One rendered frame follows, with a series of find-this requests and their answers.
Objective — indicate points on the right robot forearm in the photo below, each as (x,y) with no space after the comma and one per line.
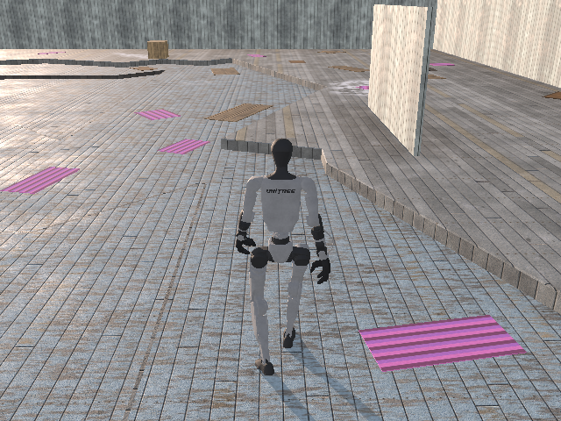
(319,240)

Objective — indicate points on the robot left upper arm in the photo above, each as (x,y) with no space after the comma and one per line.
(253,185)

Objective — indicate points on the left robot hand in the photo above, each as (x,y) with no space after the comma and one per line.
(247,242)

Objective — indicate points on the right robot thigh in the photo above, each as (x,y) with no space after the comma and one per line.
(300,261)

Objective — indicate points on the left robot forearm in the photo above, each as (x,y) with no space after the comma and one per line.
(242,228)

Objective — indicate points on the right robot hand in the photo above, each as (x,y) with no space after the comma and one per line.
(326,269)

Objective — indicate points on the right robot foot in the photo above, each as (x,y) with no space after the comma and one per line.
(287,341)

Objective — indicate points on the robot right upper arm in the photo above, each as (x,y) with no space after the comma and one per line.
(308,185)

